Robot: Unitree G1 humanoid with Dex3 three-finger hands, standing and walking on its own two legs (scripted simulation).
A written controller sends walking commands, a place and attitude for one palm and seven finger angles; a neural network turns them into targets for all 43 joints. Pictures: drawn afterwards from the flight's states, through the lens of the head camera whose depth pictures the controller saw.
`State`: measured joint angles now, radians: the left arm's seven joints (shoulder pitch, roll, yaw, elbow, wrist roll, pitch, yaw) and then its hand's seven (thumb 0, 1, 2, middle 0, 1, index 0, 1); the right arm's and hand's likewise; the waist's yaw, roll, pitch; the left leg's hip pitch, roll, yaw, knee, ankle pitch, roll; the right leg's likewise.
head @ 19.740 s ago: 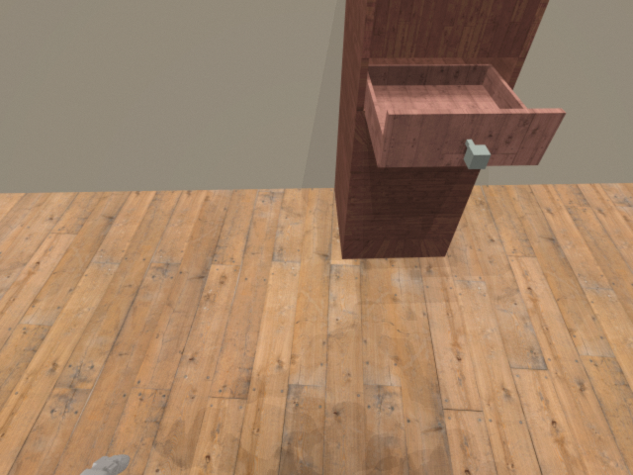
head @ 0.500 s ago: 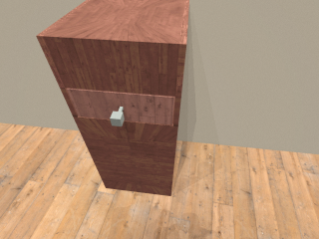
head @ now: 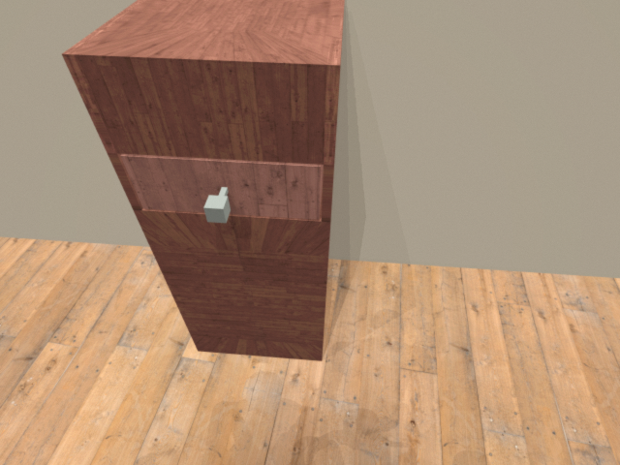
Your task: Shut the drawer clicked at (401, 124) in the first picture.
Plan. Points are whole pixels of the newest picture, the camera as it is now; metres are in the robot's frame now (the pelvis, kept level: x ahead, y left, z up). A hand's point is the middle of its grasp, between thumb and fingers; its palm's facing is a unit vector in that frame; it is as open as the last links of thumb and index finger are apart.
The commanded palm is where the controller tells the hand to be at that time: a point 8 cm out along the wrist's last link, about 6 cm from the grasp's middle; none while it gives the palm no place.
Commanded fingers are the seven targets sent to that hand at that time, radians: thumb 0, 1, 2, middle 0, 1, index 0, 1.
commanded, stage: relax the arm and regain balance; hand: left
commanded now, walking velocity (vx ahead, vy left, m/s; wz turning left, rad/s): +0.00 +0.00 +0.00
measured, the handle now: (220, 202) +0.58 +0.22 -0.02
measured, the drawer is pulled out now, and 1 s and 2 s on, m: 0.00 0.00 0.00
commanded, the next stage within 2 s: stand and wait in 0.12 s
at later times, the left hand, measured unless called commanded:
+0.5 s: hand out of the picture -0.05 +0.18 -0.18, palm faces +0.03 -0.98 -0.20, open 16.4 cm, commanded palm none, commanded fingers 0.00 -0.50 0.30 -0.15 -0.30 -0.15 -0.30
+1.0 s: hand out of the picture -0.13 +0.23 -0.18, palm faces +0.11 -0.94 -0.31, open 16.5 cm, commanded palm none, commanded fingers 0.00 -0.50 0.30 -0.15 -0.30 -0.15 -0.30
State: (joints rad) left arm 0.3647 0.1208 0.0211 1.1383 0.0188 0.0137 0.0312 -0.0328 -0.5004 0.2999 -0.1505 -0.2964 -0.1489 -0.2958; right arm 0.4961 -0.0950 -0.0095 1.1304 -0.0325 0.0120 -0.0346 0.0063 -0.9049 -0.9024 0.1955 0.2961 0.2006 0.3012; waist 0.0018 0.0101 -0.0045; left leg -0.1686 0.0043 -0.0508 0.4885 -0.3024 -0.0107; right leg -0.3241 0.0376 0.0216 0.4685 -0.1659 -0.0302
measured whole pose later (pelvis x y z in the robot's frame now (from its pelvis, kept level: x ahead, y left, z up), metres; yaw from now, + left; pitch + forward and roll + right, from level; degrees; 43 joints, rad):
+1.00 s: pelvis -0.14 -0.01 -0.01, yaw +3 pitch +0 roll -2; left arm 0.22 0.29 0.09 0.98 0.01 0.06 0.02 -0.06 -0.54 0.29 -0.15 -0.30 -0.15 -0.30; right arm 0.14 -0.17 -0.07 0.97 -0.04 0.06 -0.05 0.01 -0.90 -0.90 0.20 0.30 0.20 0.30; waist 0.04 0.01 0.14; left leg -0.40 0.04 -0.08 0.59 -0.20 -0.03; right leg -0.37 0.03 0.04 0.90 -0.52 0.02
